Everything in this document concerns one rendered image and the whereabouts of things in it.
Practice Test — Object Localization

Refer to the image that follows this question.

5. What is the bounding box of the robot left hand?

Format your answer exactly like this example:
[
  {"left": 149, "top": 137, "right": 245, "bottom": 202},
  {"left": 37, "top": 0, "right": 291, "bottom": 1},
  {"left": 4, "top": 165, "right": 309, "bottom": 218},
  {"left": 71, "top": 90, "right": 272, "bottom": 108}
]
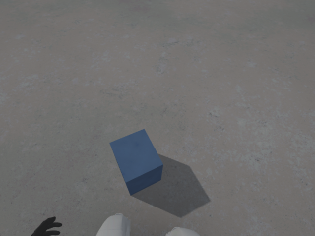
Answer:
[{"left": 32, "top": 216, "right": 62, "bottom": 236}]

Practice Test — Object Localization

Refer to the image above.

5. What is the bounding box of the robot left thigh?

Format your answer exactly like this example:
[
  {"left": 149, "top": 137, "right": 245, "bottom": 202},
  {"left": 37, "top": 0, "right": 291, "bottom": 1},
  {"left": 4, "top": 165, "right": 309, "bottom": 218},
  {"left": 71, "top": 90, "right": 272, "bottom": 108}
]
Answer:
[{"left": 96, "top": 215, "right": 131, "bottom": 236}]

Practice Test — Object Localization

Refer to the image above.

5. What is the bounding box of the carton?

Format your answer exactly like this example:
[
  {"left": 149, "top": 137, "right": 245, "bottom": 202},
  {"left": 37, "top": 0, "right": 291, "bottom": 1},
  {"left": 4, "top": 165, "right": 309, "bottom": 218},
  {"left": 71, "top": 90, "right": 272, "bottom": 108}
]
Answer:
[{"left": 110, "top": 129, "right": 163, "bottom": 195}]

